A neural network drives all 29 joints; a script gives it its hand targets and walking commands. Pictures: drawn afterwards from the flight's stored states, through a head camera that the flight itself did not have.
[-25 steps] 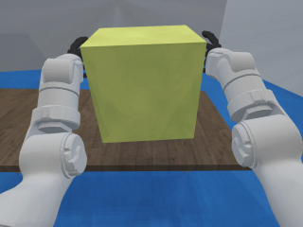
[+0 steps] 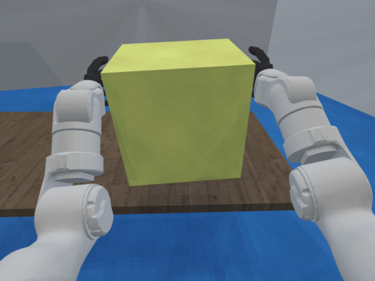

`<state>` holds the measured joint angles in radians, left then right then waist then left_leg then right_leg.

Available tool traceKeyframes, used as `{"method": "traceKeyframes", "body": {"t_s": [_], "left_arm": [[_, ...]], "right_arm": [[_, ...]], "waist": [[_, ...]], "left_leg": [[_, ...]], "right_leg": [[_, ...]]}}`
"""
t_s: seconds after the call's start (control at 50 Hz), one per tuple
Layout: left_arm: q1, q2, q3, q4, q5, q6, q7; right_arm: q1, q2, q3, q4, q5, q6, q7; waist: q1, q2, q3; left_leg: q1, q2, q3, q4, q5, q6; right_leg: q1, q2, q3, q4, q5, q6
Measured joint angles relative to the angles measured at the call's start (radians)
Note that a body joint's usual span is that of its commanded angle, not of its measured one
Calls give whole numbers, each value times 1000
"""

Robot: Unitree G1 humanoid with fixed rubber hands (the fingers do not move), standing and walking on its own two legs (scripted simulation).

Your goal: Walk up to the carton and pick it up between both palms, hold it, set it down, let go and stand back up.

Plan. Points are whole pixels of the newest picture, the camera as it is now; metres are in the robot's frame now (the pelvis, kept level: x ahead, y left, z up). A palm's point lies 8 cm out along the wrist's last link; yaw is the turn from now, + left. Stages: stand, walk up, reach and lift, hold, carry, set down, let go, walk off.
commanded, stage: hold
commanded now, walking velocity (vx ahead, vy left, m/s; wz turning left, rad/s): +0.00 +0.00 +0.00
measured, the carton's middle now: (180, 109) +0.38 +0.00 +0.28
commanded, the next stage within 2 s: none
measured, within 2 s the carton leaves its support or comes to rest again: neither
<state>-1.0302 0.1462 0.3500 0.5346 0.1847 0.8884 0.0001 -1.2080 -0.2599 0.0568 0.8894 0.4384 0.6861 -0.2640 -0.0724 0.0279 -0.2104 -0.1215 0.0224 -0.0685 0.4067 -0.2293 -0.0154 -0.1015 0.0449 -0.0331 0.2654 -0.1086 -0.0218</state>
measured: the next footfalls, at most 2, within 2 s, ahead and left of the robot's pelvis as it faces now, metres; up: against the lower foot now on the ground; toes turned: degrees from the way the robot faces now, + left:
none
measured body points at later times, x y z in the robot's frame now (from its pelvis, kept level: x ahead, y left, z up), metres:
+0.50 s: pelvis +0.00 +0.00 +0.00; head -0.11 +0.01 +0.44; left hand +0.38 +0.17 +0.33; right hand +0.37 -0.16 +0.36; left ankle +0.00 +0.13 -0.75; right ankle +0.03 -0.11 -0.75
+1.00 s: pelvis +0.00 +0.00 +0.00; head -0.11 +0.01 +0.44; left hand +0.38 +0.17 +0.34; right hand +0.37 -0.16 +0.36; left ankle +0.00 +0.13 -0.75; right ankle +0.03 -0.11 -0.75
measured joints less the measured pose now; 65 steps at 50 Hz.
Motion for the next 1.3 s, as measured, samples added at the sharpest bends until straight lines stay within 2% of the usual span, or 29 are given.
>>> {"method": "traceKeyframes", "body": {"t_s": [0.24,0.38,0.62,0.92,1.14,1.3], "left_arm": [[-99,26,16,129,10,-30,-13],[-87,32,15,125,15,-30,-25],[-68,29,-8,100,4,-34,-15],[-80,24,13,117,4,-37,-12],[-91,36,-7,139,-6,-40,-10],[-84,28,-3,128,-1,-47,-8]], "right_arm": [[-83,-5,-27,86,-36,10,10],[-77,4,-22,90,-29,6,4],[-66,0,-23,79,-20,-4,4],[-70,-8,-1,80,-10,2,3],[-80,2,-36,101,-33,0,7],[-75,-9,-12,91,-13,-5,6]], "waist": [[17,-3,-11],[10,-13,-12],[2,-11,-14],[13,-6,-20],[2,-9,-18],[1,-6,-16]], "left_leg": [[-17,-2,0,-15,17,-3],[-10,0,-3,-18,17,-5],[-20,-1,-10,-4,12,-4],[-19,-1,-6,-11,15,-4],[-37,-5,-15,-1,15,-4],[-29,-4,-12,-5,13,-2]], "right_leg": [[-23,0,6,0,8,-3],[-15,2,6,-6,10,-5],[-18,3,5,0,6,-4],[-21,5,15,-1,8,-3],[-33,4,11,3,6,-2],[-25,5,17,-3,7,0]]}}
